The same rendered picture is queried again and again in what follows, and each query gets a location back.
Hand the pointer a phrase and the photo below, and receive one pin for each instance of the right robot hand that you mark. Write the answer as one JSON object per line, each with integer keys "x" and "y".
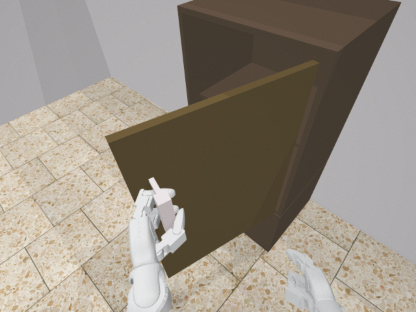
{"x": 305, "y": 292}

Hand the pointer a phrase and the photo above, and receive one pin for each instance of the left robot forearm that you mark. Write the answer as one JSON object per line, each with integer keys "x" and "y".
{"x": 149, "y": 291}

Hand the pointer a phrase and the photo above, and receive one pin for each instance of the cupboard door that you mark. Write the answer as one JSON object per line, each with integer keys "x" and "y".
{"x": 226, "y": 157}

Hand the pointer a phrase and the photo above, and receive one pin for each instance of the handle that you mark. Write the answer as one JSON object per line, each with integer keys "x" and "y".
{"x": 164, "y": 205}

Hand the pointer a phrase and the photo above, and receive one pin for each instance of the left robot hand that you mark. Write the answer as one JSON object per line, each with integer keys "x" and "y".
{"x": 142, "y": 236}

